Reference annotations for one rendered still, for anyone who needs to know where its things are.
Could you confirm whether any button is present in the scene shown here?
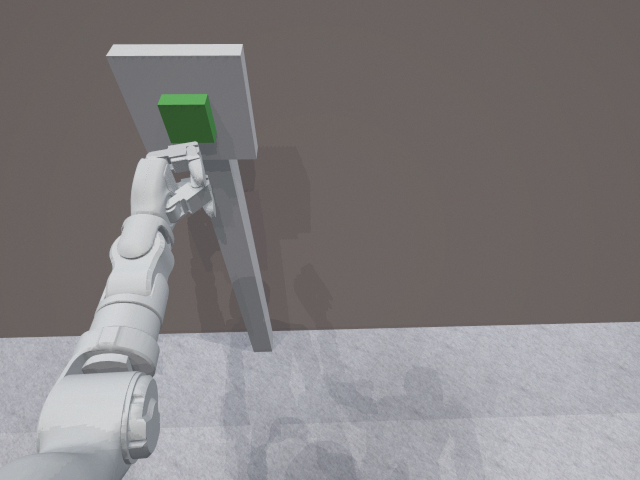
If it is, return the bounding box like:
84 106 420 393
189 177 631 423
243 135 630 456
157 94 217 143

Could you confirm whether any robot left upper arm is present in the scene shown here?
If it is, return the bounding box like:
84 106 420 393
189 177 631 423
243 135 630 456
0 371 160 480

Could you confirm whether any panel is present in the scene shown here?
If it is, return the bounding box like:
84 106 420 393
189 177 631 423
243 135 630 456
106 44 273 352

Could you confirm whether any left robot hand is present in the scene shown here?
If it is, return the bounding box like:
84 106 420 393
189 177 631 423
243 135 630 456
131 141 216 231

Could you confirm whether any left robot forearm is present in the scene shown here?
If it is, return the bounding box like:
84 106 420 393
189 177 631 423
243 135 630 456
36 214 174 454

